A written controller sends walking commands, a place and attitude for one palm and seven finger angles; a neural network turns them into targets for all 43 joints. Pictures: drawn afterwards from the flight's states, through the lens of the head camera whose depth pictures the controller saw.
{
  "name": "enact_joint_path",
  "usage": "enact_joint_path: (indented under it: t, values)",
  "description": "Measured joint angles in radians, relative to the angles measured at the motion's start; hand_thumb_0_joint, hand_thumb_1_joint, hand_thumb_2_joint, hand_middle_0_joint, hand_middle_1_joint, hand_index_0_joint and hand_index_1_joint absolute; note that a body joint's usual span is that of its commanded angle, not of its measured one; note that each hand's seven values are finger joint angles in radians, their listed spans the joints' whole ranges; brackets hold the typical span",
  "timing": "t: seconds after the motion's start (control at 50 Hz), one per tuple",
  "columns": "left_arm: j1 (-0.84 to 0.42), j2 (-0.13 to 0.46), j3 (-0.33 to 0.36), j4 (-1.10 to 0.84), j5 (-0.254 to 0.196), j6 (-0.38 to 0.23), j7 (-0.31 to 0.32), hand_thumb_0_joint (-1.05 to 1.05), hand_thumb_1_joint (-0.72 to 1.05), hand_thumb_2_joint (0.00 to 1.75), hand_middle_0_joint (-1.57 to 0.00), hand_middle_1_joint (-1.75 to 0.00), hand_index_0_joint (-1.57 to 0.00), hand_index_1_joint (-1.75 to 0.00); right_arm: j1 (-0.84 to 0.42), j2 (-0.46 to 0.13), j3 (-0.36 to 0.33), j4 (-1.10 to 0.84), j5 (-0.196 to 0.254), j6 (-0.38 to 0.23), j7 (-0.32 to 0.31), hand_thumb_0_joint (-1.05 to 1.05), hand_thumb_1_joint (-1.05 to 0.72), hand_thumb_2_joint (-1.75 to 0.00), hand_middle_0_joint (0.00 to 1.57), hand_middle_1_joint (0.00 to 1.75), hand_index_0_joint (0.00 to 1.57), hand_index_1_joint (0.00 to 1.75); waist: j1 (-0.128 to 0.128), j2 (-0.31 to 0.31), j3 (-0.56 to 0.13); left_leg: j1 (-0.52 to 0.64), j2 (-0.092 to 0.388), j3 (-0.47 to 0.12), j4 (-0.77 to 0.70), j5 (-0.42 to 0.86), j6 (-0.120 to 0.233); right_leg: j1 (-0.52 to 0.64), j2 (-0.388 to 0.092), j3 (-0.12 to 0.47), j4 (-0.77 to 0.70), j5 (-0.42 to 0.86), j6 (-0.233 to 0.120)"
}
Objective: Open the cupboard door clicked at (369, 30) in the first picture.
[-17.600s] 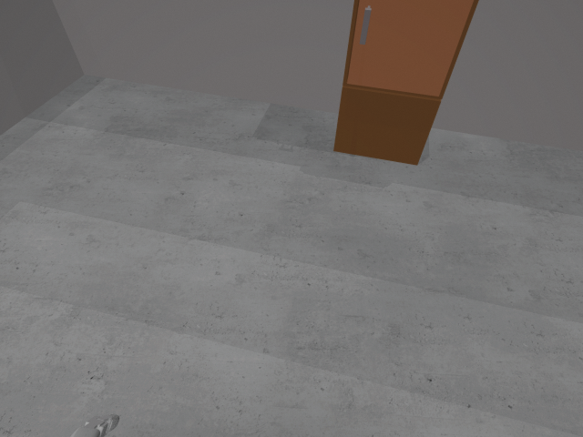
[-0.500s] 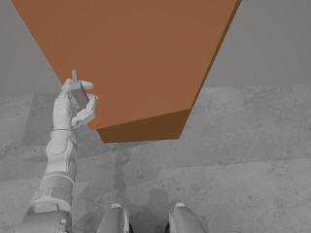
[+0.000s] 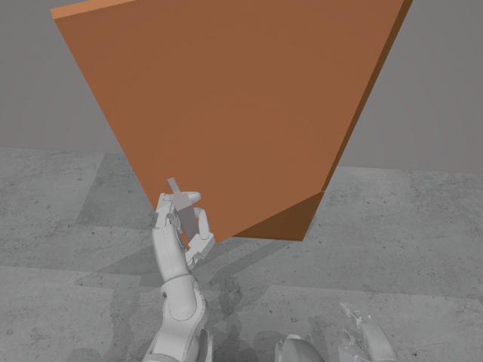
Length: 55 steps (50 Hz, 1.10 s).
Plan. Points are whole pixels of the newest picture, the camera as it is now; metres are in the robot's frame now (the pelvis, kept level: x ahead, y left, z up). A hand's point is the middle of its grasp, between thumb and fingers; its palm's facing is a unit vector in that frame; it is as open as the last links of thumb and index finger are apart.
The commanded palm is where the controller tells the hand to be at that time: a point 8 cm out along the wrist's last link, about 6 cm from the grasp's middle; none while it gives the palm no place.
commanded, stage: pull the door open along its arc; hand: left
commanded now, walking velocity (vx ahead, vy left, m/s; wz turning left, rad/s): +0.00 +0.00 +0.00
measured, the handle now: (183, 211) +0.36 +0.12 +0.02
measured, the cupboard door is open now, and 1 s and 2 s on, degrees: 32 37 38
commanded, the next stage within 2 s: open thumb and fingers to let go in 0.10 s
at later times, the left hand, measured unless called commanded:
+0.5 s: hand (216, 247) +0.30 +0.06 +0.02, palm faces +0.37 -0.93 -0.01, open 7.9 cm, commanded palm +0.24 +0.10 +0.02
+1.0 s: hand (214, 259) +0.28 +0.06 +0.02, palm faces +0.29 -0.96 -0.01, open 15.0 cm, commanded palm +0.23 +0.10 +0.02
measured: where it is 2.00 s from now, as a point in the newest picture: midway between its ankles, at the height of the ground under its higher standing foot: outside the picture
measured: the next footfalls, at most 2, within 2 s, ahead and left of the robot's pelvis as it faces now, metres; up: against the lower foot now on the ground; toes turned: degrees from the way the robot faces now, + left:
none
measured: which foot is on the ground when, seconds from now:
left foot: down 0.00-1.00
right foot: down 0.00-1.00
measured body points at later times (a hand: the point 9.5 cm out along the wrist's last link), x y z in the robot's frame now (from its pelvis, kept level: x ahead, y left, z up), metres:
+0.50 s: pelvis +0.00 -0.02 -0.01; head +0.08 -0.04 +0.44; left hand +0.27 +0.11 +0.02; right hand +0.17 -0.24 -0.12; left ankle +0.03 +0.13 -0.64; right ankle +0.00 -0.09 -0.64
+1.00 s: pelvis -0.01 +0.00 -0.01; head +0.06 -0.01 +0.44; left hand +0.25 +0.11 +0.02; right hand +0.17 -0.21 -0.11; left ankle +0.03 +0.13 -0.64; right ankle +0.00 -0.09 -0.64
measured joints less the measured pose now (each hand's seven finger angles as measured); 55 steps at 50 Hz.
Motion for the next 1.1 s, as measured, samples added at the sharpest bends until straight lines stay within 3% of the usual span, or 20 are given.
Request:
enact_joint_path:
  t: [0.2, 0.38, 0.54, 0.72, 0.86, 1.04, 1.1]
  values:
    - [0.149, 0.026, -0.102, -0.1, 0.034, 0.037, 0.011, 0.01, 0.67, 0.72, -0.33, -1.33, -0.36, -1.35, 0.002, 0.009, 0.015, 0.008, -0.005, -0.059, -0.025, 0.01, -0.9, -0.9, 0.2, 0.3, 0.2, 0.3, -0.008, 0.004, -0.008, 0.031, -0.001, -0.019, -0.016, 0.007, -0.022, 0.03, 0.001, -0.018, -0.001, -0.01, -0.022]
    - [0.059, 0.014, -0.05, -0.053, 0.032, 0.006, 0.023, 0.01, 0.6, 0.75, -0.36, -1.32, -0.38, -1.33, -0.028, -0.013, -0.001, 0.037, -0.01, -0.075, -0.049, 0.01, -0.9, -0.9, 0.2, 0.3, 0.2, 0.3, 0.002, 0.0, 0.006, -0.017, -0.009, -0.033, 0.016, 0.008, -0.032, -0.016, -0.007, -0.032, 0.045, -0.025, -0.033]
    - [0.084, 0.011, -0.048, -0.075, 0.006, 0.035, 0.001, 0.01, 0.25, 0.61, -0.35, -1.28, -0.37, -1.28, 0.001, -0.017, -0.009, 0.033, -0.005, -0.064, -0.05, 0.01, -0.91, -0.9, 0.2, 0.3, 0.2, 0.3, 0.003, 0.009, 0.003, -0.004, -0.012, -0.026, -0.003, 0.013, -0.031, -0.008, -0.01, -0.024, 0.032, -0.02, -0.03]
    - [0.12, 0.015, -0.057, -0.094, 0.015, 0.021, 0.004, 0.01, -0.26, 0.4, -0.31, -1.21, -0.32, -1.21, 0.016, -0.015, -0.006, 0.036, -0.006, -0.075, -0.049, 0.01, -0.9, -0.9, 0.2, 0.3, 0.2, 0.3, -0.003, 0.005, -0.003, -0.006, -0.011, -0.023, 0.007, 0.007, -0.024, -0.006, -0.008, -0.02, 0.031, -0.019, -0.022]
    - [0.121, 0.019, -0.075, -0.106, 0.03, 0.024, 0.009, 0.0, -0.44, 0.32, -0.27, -1.02, -0.28, -1.02, 0.006, -0.013, -0.004, 0.025, -0.007, -0.079, -0.045, 0.01, -0.9, -0.9, 0.2, 0.3, 0.2, 0.3, -0.001, 0.007, -0.002, -0.02, -0.011, -0.023, 0.029, 0.0, -0.013, -0.014, -0.008, -0.02, 0.039, -0.017, -0.014]
    - [0.117, 0.032, -0.132, -0.107, 0.044, 0.047, 0.017, -0.01, -0.49, 0.3, -0.24, -0.64, -0.26, -0.66, -0.012, 0.0, 0.012, 0.012, -0.005, -0.081, -0.043, 0.01, -0.9, -0.9, 0.2, 0.3, 0.2, 0.3, -0.002, 0.012, 0.001, -0.022, -0.012, -0.02, 0.039, 0.001, -0.002, -0.011, -0.009, -0.016, 0.038, -0.008, -0.004]
    - [0.102, 0.03, -0.132, -0.099, 0.042, 0.057, 0.018, -0.01, -0.49, 0.3, -0.28, -0.56, -0.28, -0.61, -0.018, 0.003, 0.015, 0.014, -0.004, -0.079, -0.042, 0.01, -0.9, -0.9, 0.2, 0.3, 0.2, 0.3, 0.0, 0.013, 0.002, -0.024, -0.012, -0.021, 0.042, 0.003, 0.0, -0.012, -0.009, -0.017, 0.039, -0.004, -0.002]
